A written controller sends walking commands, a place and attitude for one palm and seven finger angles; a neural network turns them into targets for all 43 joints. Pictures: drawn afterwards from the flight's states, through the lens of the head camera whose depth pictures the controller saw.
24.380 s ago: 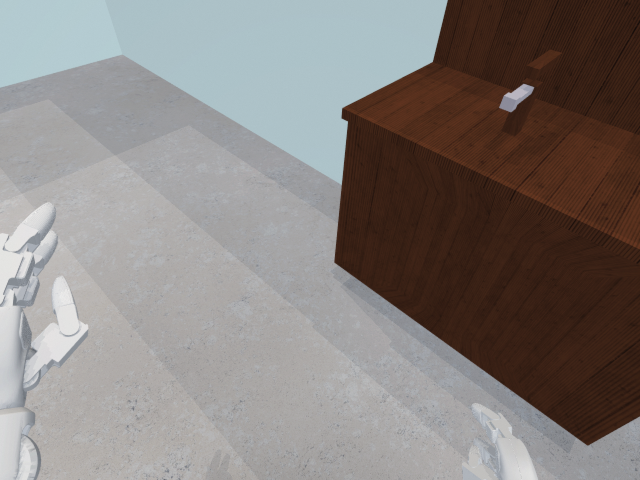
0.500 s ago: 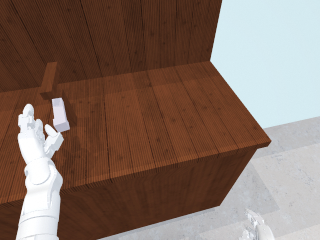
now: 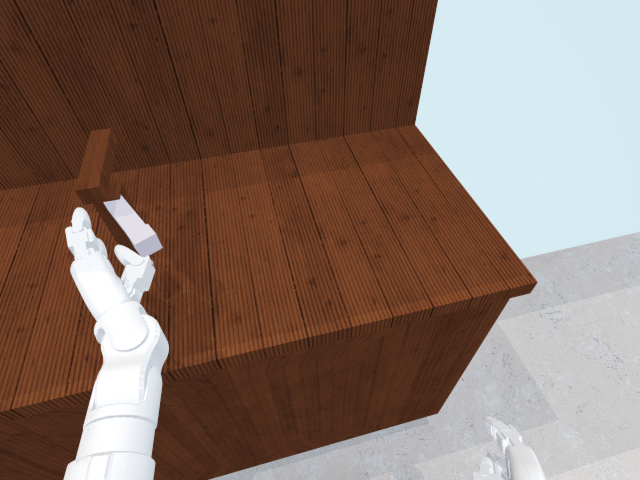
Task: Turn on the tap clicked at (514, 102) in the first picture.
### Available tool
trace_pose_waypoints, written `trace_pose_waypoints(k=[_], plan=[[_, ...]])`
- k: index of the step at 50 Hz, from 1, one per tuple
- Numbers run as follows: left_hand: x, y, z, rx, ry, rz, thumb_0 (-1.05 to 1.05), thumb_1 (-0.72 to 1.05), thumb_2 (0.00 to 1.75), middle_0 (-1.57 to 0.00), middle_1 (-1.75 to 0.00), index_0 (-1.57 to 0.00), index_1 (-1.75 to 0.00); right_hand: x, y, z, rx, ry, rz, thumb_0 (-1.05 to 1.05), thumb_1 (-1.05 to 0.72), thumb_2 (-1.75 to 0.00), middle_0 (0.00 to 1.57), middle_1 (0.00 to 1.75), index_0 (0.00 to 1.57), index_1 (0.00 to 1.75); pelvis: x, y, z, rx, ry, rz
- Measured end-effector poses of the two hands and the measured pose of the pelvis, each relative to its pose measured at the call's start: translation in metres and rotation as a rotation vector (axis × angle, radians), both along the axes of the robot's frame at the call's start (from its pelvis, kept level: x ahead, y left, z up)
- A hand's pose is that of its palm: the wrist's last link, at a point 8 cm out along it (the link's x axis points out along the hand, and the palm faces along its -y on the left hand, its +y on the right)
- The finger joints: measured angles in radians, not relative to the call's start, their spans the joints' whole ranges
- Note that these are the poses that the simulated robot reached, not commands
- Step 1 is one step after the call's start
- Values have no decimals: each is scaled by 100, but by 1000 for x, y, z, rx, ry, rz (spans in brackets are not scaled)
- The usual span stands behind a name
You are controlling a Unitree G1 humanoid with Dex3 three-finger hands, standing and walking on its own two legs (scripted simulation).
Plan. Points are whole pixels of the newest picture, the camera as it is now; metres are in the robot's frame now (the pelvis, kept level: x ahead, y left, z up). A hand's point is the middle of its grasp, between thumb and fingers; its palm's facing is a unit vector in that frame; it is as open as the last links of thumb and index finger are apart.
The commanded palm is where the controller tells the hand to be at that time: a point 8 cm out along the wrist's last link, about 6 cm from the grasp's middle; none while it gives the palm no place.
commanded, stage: push the lever round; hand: left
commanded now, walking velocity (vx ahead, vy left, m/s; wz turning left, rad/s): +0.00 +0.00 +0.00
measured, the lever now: (145, 241) +0.37 +0.26 +0.11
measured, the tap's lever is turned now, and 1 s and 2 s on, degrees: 28 50 78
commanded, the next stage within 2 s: lift the hand up off the lever in 1.74 s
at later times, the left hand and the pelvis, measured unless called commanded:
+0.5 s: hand (163, 256) +0.35 +0.23 +0.10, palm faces +0.75 -0.66 -0.05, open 7.6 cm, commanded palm +0.31 +0.24 +0.10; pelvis +0.00 +0.00 +0.00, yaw +0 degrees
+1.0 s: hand (189, 240) +0.38 +0.20 +0.10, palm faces +0.80 -0.60 -0.06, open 7.6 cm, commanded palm +0.34 +0.21 +0.10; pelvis +0.00 -0.01 +0.00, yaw +0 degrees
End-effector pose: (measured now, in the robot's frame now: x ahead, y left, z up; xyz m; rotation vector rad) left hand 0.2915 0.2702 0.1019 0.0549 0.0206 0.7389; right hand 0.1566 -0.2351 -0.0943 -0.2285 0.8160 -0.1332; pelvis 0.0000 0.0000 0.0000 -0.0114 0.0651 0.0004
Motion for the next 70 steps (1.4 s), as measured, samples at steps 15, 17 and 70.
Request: trace_pose_waypoints(k=[15, 17, 70], plan=[[9, -14, 1, -15, 21, 70, 1, 93, 91, -15, -15, -16, -15, 4, -2, 2, 1, 23, -10, 1, -91, -90, 20, 30, 20, 30, 5, -2, 2, 2, -4, -5], [9, -15, 1, -17, 21, 79, 2, 93, 91, -15, -15, -16, -15, 5, -2, 2, 1, 24, -8, 1, -91, -90, 20, 30, 20, 30, 5, -2, 2, 1, -5, -4], [58, -62, 6, -40, 84, 237, 0, 93, 92, -16, -15, -15, -15, -18, -23, -16, 32, 157, -29, 1, -91, -90, 20, 30, 20, 30, 10, -19, 0, 10, 42, -4]])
